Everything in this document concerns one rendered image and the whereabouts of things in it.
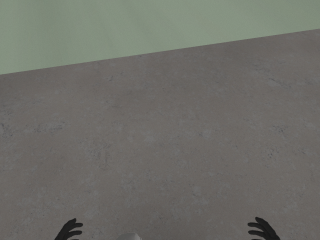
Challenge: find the robot left hand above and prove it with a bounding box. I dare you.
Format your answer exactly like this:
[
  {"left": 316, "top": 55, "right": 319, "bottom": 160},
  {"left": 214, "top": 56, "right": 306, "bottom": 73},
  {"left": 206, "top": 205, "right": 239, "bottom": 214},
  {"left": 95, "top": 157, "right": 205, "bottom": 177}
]
[{"left": 54, "top": 218, "right": 83, "bottom": 240}]

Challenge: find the robot right hand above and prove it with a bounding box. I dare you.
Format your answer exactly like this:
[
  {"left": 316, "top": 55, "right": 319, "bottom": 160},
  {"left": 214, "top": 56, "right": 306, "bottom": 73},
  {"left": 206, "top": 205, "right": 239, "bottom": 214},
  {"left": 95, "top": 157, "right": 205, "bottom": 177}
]
[{"left": 247, "top": 217, "right": 280, "bottom": 240}]

